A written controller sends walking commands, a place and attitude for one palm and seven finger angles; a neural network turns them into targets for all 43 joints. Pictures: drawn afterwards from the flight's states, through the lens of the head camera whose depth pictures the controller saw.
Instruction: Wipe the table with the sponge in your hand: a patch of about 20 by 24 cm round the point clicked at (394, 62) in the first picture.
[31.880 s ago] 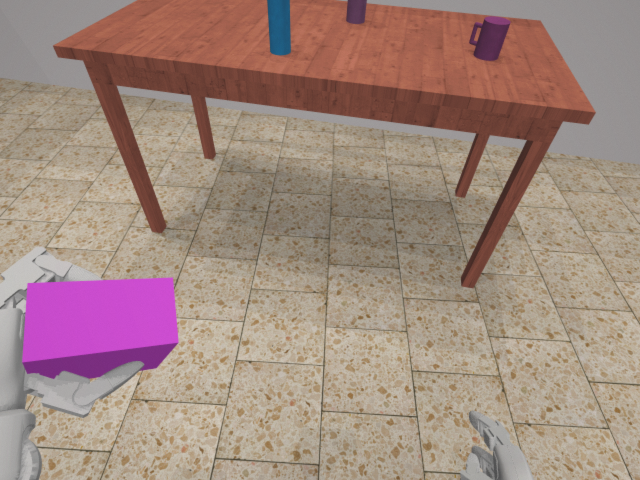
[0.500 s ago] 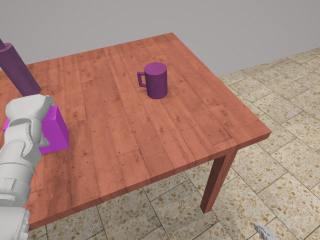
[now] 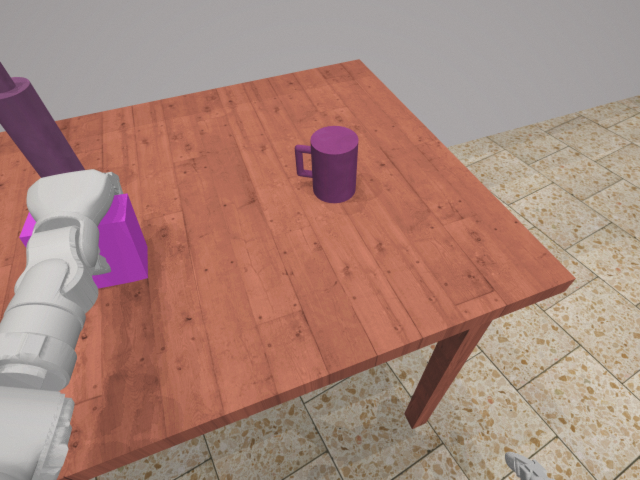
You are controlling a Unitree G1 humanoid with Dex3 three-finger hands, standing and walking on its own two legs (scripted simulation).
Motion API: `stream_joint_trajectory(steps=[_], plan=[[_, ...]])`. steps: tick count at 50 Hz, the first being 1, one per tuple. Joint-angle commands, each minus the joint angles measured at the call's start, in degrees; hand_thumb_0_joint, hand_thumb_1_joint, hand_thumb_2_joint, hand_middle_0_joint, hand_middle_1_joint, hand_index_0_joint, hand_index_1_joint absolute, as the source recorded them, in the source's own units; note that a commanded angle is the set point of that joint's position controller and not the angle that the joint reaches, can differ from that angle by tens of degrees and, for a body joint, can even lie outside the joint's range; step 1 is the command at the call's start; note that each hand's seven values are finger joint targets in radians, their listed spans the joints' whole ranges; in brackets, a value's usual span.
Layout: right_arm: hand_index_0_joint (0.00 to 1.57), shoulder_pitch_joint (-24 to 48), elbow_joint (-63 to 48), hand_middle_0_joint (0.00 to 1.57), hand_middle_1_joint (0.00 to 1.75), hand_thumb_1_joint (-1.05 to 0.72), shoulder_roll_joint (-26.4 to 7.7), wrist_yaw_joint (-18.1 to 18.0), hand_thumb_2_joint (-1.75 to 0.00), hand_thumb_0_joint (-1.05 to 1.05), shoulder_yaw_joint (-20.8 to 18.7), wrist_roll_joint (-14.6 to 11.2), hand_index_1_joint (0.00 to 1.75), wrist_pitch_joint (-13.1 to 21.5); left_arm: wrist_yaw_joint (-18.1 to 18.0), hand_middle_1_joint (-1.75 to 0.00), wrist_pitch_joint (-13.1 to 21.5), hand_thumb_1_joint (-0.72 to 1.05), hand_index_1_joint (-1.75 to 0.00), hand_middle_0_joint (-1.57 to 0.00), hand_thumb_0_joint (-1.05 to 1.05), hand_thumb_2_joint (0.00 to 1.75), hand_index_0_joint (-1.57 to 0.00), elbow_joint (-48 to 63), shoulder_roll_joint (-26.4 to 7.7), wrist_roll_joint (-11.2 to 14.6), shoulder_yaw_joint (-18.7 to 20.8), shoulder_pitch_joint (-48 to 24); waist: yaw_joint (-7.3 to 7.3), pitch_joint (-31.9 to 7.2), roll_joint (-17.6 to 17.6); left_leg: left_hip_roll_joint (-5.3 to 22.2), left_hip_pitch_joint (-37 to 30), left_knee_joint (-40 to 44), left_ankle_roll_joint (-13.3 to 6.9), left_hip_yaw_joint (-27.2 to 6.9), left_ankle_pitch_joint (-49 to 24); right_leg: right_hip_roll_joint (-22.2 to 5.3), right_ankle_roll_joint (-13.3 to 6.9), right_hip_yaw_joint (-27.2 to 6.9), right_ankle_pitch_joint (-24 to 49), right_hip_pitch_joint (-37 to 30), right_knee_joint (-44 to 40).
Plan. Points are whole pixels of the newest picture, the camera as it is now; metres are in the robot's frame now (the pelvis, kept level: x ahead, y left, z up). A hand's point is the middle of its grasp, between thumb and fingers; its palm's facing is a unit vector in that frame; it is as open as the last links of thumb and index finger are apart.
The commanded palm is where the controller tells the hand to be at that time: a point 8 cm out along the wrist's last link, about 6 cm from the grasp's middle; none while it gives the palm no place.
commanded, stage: slide across to the middle lane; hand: left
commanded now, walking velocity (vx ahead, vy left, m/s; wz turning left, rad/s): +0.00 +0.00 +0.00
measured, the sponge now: (97, 253) +0.37 +0.35 +0.06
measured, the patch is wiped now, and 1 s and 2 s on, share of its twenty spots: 0.25 0.50 0.75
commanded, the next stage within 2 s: wipe back along the middle lane in 0.50 s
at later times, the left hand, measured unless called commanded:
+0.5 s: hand (142, 220) +0.40 +0.28 +0.11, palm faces -0.01 -0.02 -1.00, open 10.1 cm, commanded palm +0.38 +0.25 +0.16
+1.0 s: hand (168, 234) +0.38 +0.23 +0.10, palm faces +0.03 -0.02 -1.00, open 10.1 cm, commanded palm +0.34 +0.22 +0.14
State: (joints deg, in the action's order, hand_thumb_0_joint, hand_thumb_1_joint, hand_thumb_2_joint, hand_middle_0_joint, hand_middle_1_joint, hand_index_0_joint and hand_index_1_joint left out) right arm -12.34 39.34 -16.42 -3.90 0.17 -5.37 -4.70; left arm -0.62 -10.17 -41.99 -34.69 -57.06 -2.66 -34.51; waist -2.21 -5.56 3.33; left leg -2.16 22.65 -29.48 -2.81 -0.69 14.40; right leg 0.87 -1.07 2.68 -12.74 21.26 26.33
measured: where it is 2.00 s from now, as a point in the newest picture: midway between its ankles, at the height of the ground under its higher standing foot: outside the picture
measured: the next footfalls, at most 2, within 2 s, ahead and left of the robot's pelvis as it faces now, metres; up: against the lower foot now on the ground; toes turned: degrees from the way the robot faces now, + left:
none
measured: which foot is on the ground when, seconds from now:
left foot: down 0.00-1.00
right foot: down 0.00-1.00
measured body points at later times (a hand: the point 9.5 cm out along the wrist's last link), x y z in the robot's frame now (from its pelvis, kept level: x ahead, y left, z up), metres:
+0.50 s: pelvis +0.02 +0.00 +0.00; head +0.04 -0.02 +0.45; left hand +0.40 +0.27 +0.16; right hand +0.23 -0.21 -0.10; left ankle +0.00 +0.09 -0.74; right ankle +0.00 -0.11 -0.74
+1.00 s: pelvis +0.02 -0.03 +0.00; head +0.02 -0.06 +0.45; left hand +0.37 +0.23 +0.16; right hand +0.21 -0.27 -0.11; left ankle +0.00 +0.09 -0.74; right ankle +0.00 -0.11 -0.74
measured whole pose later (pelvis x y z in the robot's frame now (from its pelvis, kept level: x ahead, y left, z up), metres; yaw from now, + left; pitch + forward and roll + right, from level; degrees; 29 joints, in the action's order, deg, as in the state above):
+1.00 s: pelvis +0.02 -0.03 +0.00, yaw +0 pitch +4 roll +0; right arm -6.4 38.7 -16.8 -2.2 1.7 -5.4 -7.3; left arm -2.8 -29.4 -22.4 -23.4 -55.3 -11.2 -24.6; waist -3.2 -5.3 4.6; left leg -1.0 15.3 -26.5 -0.9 -0.9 15.2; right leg 2.0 -2.9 2.6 -14.8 15.2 25.9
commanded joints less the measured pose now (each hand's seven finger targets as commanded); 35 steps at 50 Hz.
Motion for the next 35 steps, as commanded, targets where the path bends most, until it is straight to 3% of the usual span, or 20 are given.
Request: stream_joint_trajectory(steps=[1,4,8,9,10,11,14,16,18,20,21,24,26,27,30,31,32,35], plan=[[0.20,5.35,-8.08,0.20,0.30,-0.90,-7.18,0.11,-0.90,0.00,-2.72,0.04,0.30,2.96,-1.61,-1.60,0.60,0.10,-1.60,-1.20,0.00,1.30,-1.20,14.17,-5.13,1.64,0.08,-15.97,1.06,-14.96,-0.70,2.00,-12.69,3.46,0.66,-3.87,-15.27,0.66,-3.09,-0.89,8.93,-4.23,-3.03],[0.20,6.63,-7.67,0.20,0.30,-0.90,-7.03,0.27,-0.90,0.00,-2.43,-0.24,0.30,3.20,-2.45,-1.60,-1.45,0.10,-1.60,-1.20,0.00,1.30,-1.20,15.84,-2.17,3.29,-2.00,-16.77,1.41,-12.82,-1.82,2.15,-13.35,4.16,1.10,-4.45,-14.73,0.66,-2.76,-0.22,8.27,-3.66,-3.21],[0.20,8.54,-7.46,0.20,0.30,-0.90,-6.50,0.91,-0.90,0.00,-1.99,0.01,0.30,3.72,-3.82,-1.60,-5.80,0.10,-1.60,-1.20,0.00,1.30,-1.20,19.37,-1.97,1.30,-2.83,-19.93,0.49,-13.38,1.12,2.42,-15.13,4.86,2.53,-5.46,-18.17,0.85,-3.33,0.27,8.58,-4.24,-2.54],[0.20,8.89,-7.31,0.20,0.30,-0.90,-6.46,1.14,-0.90,0.00,-1.85,0.05,0.30,3.63,-3.88,-1.60,-6.98,0.10,-1.60,-1.20,0.00,1.30,-1.20,19.50,-0.03,0.84,-4.46,-20.69,0.70,-13.37,1.37,2.42,-15.46,4.66,2.99,-5.43,-19.51,0.89,-3.41,0.45,9.11,-3.92,-2.30],[0.20,9.03,-7.30,0.20,0.30,-0.90,-6.33,1.36,-0.90,0.00,-1.83,0.17,0.30,3.56,-4.02,-1.60,-8.09,0.10,-1.60,-1.20,0.00,1.30,-1.20,19.77,0.56,0.59,-4.68,-20.09,0.37,-14.31,0.41,2.41,-15.85,4.54,2.99,-5.19,-20.15,0.91,-3.42,0.48,9.61,-4.60,-2.34],[0.20,9.63,-7.39,0.20,0.30,-0.90,-6.62,1.42,-0.90,0.00,-1.75,0.30,0.30,3.54,-4.25,-1.60,-9.02,0.10,-1.60,-1.20,0.00,1.30,-1.20,20.63,-1.37,0.59,-2.61,-19.52,-0.16,-14.86,0.43,2.44,-15.93,4.50,3.28,-5.34,-22.41,1.01,-3.65,0.41,10.70,-5.74,-2.38],[0.20,10.51,-7.58,0.20,0.30,-0.90,-6.22,1.82,-0.90,0.00,-1.36,0.61,0.30,3.22,-4.29,-1.60,-11.78,0.10,-1.60,-1.20,0.00,1.30,-1.20,19.92,1.09,0.39,-3.97,-17.71,-0.42,-16.32,-1.66,2.25,-15.90,4.02,3.41,-4.61,-24.98,0.84,-3.44,0.53,12.95,-7.59,-2.12],[0.20,11.32,-7.43,0.20,0.30,-0.90,-6.56,1.93,-0.90,0.00,-1.11,0.84,0.30,2.72,-4.25,-1.60,-13.51,0.10,-1.60,-1.20,0.00,1.30,-1.20,19.62,-1.91,-0.01,-1.26,-16.87,-1.00,-16.12,-2.06,2.18,-15.21,4.33,3.45,-4.30,-25.37,0.84,-3.60,0.45,14.00,-9.14,-2.28],[0.20,11.81,-7.59,0.20,0.30,-0.90,-5.99,1.74,-0.90,0.00,-0.75,0.67,0.30,2.66,-3.64,-1.60,-14.52,0.10,-1.60,-1.20,0.00,1.30,-1.20,19.55,1.21,-0.27,-4.62,-20.07,0.10,-16.42,-3.17,1.82,-15.32,3.79,2.95,-3.50,-24.82,0.69,-3.37,0.41,15.18,-9.18,-2.04],[0.20,12.08,-7.63,0.20,0.30,-0.90,-5.92,1.74,-0.90,0.00,-0.50,0.60,0.30,2.49,-2.97,-1.60,-15.17,0.10,-1.60,-1.20,0.00,1.30,-1.20,19.15,1.81,-0.05,-5.42,-20.52,0.23,-15.66,-2.05,1.60,-15.08,3.89,2.73,-3.32,-23.85,0.62,-3.36,0.54,15.18,-9.05,-2.17],[0.20,12.26,-7.64,0.20,0.30,-0.90,-6.16,1.53,-0.90,0.00,-0.52,0.69,0.30,2.48,-2.76,-1.60,-15.35,0.10,-1.60,-1.20,0.00,1.30,-1.20,19.09,-0.26,0.17,-3.27,-20.27,-0.15,-15.96,-2.62,1.62,-15.09,4.10,2.54,-3.42,-23.30,0.68,-3.49,0.42,15.34,-9.95,-2.33],[0.20,11.88,-7.93,0.20,0.30,-0.90,-5.58,1.24,-0.90,0.00,-0.38,0.52,0.30,2.66,-1.41,-1.60,-14.97,0.10,-1.60,-1.20,0.00,1.30,-1.20,19.55,4.29,0.11,-8.04,-22.85,1.10,-16.67,-1.75,1.15,-16.00,3.05,1.79,-2.77,-24.01,0.44,-3.30,0.32,17.32,-9.59,-2.09],[0.20,11.65,-7.88,0.20,0.30,-0.90,-5.85,1.23,-0.90,0.00,-0.41,0.62,0.30,2.56,-0.89,-1.60,-14.49,0.10,-1.60,-1.20,0.00,1.30,-1.20,19.73,2.38,-0.02,-6.20,-21.89,0.83,-16.96,-1.46,1.19,-15.96,2.73,1.76,-2.93,-24.99,0.47,-3.50,0.01,18.90,-10.53,-1.92],[0.20,11.69,-8.24,0.20,0.30,-0.90,-5.55,1.20,-0.90,0.00,-0.34,0.63,0.30,2.69,-0.41,-1.60,-14.17,0.10,-1.60,-1.20,0.00,1.30,-1.20,20.51,5.15,0.09,-8.82,-22.81,1.21,-17.75,-1.35,0.93,-16.58,2.16,1.50,-2.60,-25.93,0.33,-3.42,-0.03,20.33,-10.73,-1.68],[0.20,11.38,-7.79,0.20,0.30,-0.90,-5.65,1.01,-0.90,0.00,-0.33,0.56,0.30,2.47,-0.03,-1.60,-13.56,0.10,-1.60,-1.20,0.00,1.30,-1.20,19.25,4.50,0.02,-8.32,-22.94,1.49,-16.12,-3.36,0.81,-14.93,2.39,1.01,-2.20,-23.13,0.18,-3.18,-0.30,20.53,-10.73,-1.84],[0.20,11.31,-7.89,0.20,0.30,-0.90,-5.87,1.08,-0.90,0.00,-0.43,0.61,0.30,2.40,-0.19,-1.60,-13.56,0.10,-1.60,-1.20,0.00,1.30,-1.20,19.13,2.54,0.22,-5.79,-19.87,0.67,-16.09,-2.84,0.88,-14.45,2.54,0.98,-2.31,-23.47,0.24,-3.38,-0.45,21.04,-11.73,-1.78],[0.20,11.44,-8.26,0.20,0.30,-0.90,-5.77,1.11,-0.90,0.00,-0.35,0.69,0.30,2.28,-0.19,-1.60,-13.64,0.10,-1.60,-1.20,0.00,1.30,-1.20,19.14,4.13,0.10,-7.07,-18.82,0.57,-15.94,-3.73,0.64,-14.04,2.56,0.81,-1.89,-23.38,0.14,-3.24,-0.36,21.71,-12.27,-1.77],[0.20,11.99,-8.78,0.20,0.30,-0.90,-5.81,1.71,-0.90,0.00,-0.51,0.90,0.30,1.73,-0.66,-1.60,-13.79,0.10,-1.60,-1.20,0.00,1.30,-1.20,20.48,3.88,0.15,-5.46,-11.78,-0.94,-16.54,-4.17,0.57,-12.89,2.35,0.71,-1.36,-24.64,-0.13,-3.06,-0.74,24.81,-14.23,-1.20]])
